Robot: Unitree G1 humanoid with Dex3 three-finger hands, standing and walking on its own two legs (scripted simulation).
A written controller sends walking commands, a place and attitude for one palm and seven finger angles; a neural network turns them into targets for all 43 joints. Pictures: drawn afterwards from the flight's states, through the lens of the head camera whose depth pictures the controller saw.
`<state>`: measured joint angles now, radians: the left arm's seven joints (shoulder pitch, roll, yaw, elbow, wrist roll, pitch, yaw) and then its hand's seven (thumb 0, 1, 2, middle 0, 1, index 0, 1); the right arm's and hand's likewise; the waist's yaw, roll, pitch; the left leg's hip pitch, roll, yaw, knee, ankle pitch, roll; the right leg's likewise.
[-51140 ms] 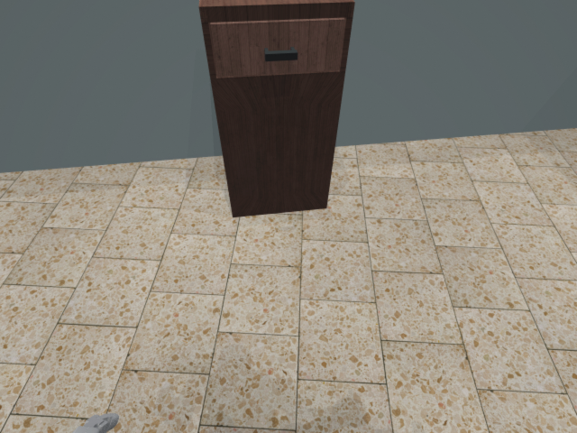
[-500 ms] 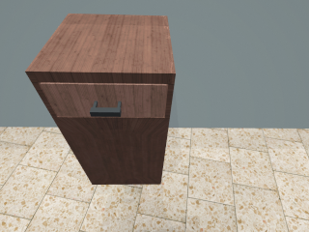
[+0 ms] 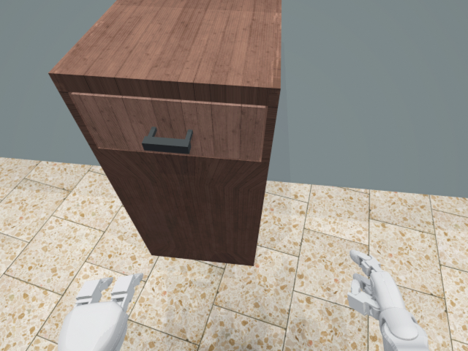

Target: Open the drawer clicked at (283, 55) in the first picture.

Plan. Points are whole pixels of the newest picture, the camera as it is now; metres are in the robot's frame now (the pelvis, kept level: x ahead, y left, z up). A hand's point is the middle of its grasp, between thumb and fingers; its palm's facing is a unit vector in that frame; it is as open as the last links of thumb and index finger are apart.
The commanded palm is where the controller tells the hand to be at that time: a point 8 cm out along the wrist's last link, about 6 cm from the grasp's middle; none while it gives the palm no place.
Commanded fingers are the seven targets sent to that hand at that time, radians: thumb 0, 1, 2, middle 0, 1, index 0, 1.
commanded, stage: raise the hand with hooked fingers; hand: left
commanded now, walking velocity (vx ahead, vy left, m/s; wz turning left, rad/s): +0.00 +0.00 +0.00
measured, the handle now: (169, 138) +0.50 +0.24 +0.03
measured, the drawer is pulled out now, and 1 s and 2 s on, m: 0.00 0.00 0.00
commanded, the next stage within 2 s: move the hooked fingers above the handle in 1.40 s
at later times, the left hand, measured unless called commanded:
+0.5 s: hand (101, 241) +0.24 +0.26 +0.06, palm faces +0.05 -0.10 -0.99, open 12.0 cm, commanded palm +0.22 +0.26 +0.12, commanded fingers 0.00 -0.29 0.39 -0.28 -1.07 -0.28 -1.07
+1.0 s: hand (73, 168) +0.31 +0.30 +0.15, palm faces +0.10 -0.05 -0.99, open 13.8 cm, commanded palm +0.28 +0.30 +0.20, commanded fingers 0.00 -0.50 0.30 -0.30 -1.20 -0.30 -1.20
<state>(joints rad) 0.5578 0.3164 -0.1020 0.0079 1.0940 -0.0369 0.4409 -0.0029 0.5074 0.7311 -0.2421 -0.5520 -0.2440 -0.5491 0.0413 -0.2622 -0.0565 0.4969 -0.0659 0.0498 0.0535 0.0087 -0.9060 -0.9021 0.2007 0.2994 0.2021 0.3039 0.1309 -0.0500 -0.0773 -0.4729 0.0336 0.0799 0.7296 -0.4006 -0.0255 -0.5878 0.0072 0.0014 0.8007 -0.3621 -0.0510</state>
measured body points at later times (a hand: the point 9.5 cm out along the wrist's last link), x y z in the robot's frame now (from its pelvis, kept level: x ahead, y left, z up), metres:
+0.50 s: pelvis +0.01 +0.02 +0.02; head +0.04 -0.01 +0.47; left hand +0.23 +0.26 +0.11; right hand +0.19 -0.22 -0.10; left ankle -0.03 +0.14 -0.71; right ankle +0.02 -0.09 -0.71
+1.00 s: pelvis +0.01 +0.05 +0.03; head +0.02 +0.02 +0.48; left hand +0.30 +0.30 +0.20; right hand +0.23 -0.14 -0.07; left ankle -0.03 +0.14 -0.71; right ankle +0.02 -0.08 -0.71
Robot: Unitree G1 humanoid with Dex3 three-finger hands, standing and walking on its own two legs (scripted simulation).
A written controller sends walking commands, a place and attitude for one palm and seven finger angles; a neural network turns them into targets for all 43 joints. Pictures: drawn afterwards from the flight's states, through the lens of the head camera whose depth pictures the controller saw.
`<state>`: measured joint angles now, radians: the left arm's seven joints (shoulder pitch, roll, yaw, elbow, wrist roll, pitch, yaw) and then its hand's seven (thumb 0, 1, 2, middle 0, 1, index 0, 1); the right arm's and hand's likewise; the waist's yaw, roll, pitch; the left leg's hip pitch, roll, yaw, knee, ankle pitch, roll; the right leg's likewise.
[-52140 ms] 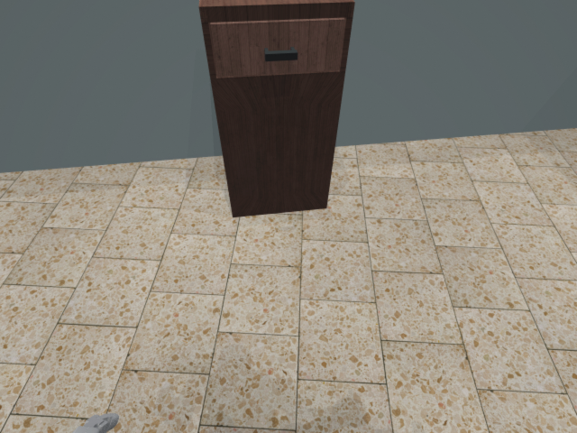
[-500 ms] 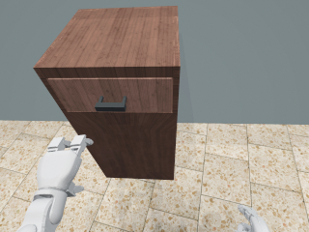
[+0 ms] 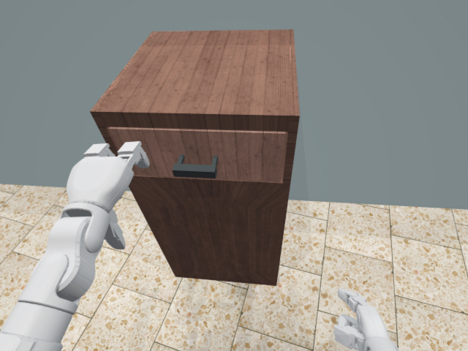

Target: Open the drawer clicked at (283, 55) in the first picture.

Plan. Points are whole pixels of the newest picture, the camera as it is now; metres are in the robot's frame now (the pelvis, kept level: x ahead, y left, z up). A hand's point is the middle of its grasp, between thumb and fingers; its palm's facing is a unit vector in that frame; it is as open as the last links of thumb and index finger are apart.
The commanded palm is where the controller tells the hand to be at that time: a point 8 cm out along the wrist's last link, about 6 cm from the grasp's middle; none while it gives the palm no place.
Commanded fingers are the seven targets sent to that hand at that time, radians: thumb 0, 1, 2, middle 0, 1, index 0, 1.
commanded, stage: raise the hand with hooked fingers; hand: left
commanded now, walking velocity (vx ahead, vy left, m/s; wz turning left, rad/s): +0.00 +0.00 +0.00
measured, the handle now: (196, 164) +0.50 +0.18 +0.00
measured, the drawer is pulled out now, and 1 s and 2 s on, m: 0.00 0.00 0.00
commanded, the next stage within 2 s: move the hooked fingers above the handle in 0.40 s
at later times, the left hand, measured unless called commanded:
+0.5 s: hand (127, 199) +0.30 +0.22 +0.12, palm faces +0.11 -0.06 -0.99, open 13.9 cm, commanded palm +0.27 +0.22 +0.17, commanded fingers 0.00 -0.50 0.30 -0.30 -1.20 -0.30 -1.20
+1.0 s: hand (148, 190) +0.35 +0.21 +0.09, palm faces -0.02 -0.04 -1.00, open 13.9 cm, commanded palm +0.33 +0.22 +0.15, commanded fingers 0.00 -0.50 0.30 -0.30 -1.20 -0.30 -1.20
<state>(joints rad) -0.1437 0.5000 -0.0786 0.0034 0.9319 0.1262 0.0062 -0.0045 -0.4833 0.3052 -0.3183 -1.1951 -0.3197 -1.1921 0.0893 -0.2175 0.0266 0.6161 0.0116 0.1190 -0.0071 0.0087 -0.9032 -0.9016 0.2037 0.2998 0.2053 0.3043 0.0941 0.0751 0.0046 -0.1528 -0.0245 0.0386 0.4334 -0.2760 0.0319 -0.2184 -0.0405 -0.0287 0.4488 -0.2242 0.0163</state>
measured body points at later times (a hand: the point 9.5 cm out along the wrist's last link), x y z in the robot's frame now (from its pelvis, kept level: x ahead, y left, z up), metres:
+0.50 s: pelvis -0.01 -0.02 +0.00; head +0.01 -0.06 +0.45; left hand +0.29 +0.22 +0.17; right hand +0.18 -0.24 -0.12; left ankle -0.03 +0.10 -0.74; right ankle +0.01 -0.13 -0.74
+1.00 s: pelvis -0.01 -0.03 +0.00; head +0.03 -0.06 +0.45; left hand +0.35 +0.21 +0.14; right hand +0.15 -0.27 -0.13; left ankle -0.03 +0.10 -0.74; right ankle +0.01 -0.13 -0.74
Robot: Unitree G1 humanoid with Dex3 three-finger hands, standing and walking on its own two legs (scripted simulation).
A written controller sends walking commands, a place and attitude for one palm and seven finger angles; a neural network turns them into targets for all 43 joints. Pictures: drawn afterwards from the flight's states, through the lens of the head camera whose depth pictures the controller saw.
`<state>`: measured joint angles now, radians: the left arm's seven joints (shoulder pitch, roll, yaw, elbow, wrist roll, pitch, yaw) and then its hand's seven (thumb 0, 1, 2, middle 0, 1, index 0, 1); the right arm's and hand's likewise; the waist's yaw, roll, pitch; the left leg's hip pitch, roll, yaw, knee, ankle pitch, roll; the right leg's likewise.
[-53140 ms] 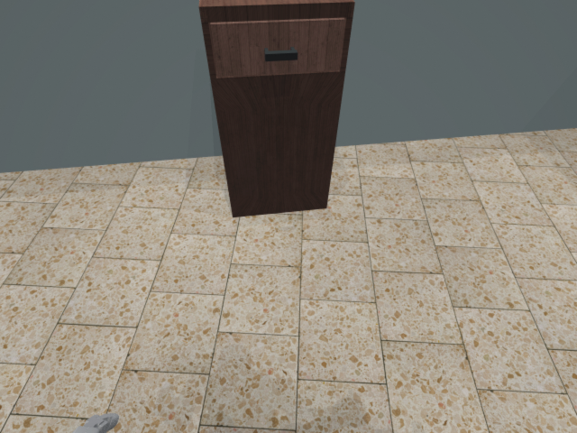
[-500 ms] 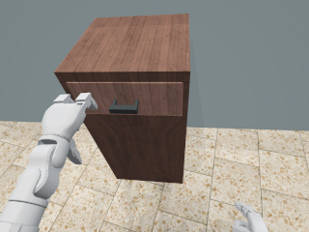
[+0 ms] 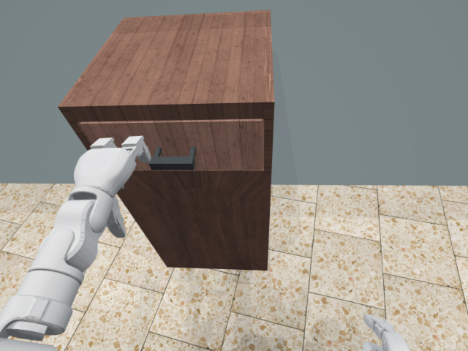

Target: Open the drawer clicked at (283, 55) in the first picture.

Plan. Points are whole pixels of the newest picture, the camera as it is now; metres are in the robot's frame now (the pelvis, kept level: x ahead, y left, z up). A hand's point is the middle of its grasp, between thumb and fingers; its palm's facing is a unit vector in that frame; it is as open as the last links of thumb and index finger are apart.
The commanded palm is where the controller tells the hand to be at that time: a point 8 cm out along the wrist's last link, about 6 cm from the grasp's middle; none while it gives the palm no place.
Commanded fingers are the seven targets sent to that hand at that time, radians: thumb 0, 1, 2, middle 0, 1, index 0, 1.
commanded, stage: move the hooked fingers above the handle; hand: left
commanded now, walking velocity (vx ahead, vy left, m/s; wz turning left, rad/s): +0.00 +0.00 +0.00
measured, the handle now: (174, 156) +0.51 +0.20 +0.00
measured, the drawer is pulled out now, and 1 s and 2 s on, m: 0.00 0.00 0.00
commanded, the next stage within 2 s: none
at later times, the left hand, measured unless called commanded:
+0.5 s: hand (139, 177) +0.39 +0.23 +0.07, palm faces -0.03 -0.05 -1.00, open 13.8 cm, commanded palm +0.38 +0.23 +0.13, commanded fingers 0.00 -0.50 0.30 -0.30 -1.20 -0.30 -1.20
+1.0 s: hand (168, 163) +0.45 +0.19 +0.05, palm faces -0.04 -0.03 -1.00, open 13.8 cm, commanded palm +0.43 +0.21 +0.11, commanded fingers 0.00 -0.50 0.30 -0.30 -1.20 -0.30 -1.20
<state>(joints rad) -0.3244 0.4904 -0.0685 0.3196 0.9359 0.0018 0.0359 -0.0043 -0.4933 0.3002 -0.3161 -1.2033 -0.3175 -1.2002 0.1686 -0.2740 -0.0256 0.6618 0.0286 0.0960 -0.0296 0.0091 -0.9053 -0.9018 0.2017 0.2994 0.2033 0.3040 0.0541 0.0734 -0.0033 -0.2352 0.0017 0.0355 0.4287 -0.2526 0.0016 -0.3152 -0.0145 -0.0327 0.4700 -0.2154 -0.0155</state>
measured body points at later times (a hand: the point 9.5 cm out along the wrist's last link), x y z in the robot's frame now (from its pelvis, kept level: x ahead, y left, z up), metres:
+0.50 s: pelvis +0.02 +0.02 +0.00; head +0.05 -0.01 +0.44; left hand +0.39 +0.23 +0.12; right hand +0.17 -0.22 -0.13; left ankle -0.02 +0.12 -0.74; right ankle +0.02 -0.11 -0.74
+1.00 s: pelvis +0.02 +0.01 -0.01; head +0.07 -0.02 +0.44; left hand +0.44 +0.19 +0.11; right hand +0.10 -0.26 -0.15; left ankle -0.02 +0.12 -0.74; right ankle +0.02 -0.11 -0.74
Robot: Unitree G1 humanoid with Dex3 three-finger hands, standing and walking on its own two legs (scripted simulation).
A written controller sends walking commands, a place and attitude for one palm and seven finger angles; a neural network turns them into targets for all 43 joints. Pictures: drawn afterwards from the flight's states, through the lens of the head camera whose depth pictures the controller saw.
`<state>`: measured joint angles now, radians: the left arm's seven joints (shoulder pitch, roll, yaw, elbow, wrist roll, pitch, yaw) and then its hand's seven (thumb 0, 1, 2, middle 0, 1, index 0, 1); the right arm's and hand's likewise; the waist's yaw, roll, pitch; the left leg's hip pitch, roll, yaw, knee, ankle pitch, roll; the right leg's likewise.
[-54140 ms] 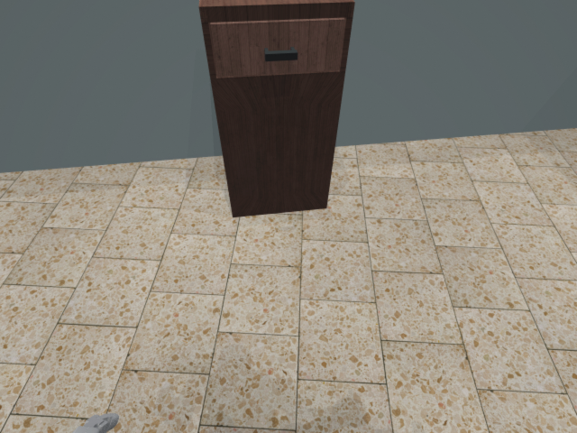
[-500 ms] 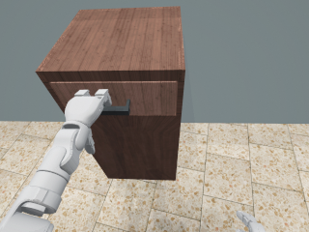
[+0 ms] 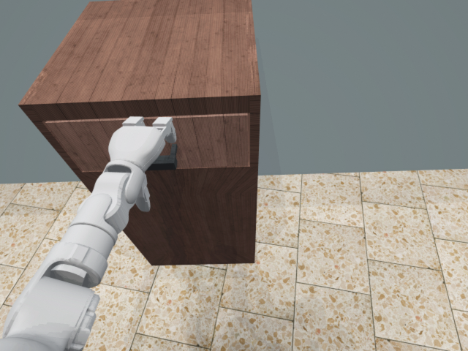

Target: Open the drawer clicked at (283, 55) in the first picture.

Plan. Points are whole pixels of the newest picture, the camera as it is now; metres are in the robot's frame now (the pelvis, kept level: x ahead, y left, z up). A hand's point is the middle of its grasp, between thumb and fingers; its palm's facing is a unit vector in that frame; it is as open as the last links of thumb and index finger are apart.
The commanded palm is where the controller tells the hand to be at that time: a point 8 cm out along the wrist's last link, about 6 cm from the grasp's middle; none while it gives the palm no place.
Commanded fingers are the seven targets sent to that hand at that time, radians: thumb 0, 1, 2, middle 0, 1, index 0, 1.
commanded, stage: move the hooked fingers above the handle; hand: left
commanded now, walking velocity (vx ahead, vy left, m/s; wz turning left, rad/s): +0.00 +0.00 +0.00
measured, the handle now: (153, 155) +0.49 +0.20 +0.01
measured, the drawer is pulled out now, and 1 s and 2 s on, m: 0.00 0.00 0.00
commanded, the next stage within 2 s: none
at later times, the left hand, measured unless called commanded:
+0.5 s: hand (135, 168) +0.42 +0.20 +0.06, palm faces -0.07 -0.01 -1.00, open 13.8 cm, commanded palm +0.41 +0.21 +0.13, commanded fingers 0.00 -0.50 0.30 -0.30 -1.20 -0.30 -1.20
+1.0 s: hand (137, 174) +0.41 +0.20 +0.05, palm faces -0.03 -0.05 -1.00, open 13.8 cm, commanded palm +0.41 +0.22 +0.13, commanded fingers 0.00 -0.50 0.30 -0.30 -1.20 -0.30 -1.20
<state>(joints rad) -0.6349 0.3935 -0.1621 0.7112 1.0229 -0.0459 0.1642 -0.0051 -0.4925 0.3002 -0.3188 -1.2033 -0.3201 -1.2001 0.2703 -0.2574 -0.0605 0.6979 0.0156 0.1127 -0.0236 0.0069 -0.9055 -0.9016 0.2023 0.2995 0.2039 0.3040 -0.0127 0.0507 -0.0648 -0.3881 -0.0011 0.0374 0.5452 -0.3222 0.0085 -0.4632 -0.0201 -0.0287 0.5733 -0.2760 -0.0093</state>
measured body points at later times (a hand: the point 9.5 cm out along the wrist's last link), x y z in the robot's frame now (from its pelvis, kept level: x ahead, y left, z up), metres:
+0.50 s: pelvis -0.01 -0.01 +0.00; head +0.04 -0.03 +0.45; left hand +0.42 +0.20 +0.11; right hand +0.08 -0.28 -0.13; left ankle -0.04 +0.11 -0.73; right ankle +0.00 -0.11 -0.73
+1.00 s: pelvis +0.00 +0.02 +0.00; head +0.05 +0.00 +0.45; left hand +0.41 +0.20 +0.11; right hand +0.09 -0.25 -0.13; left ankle -0.04 +0.12 -0.73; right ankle +0.00 -0.11 -0.73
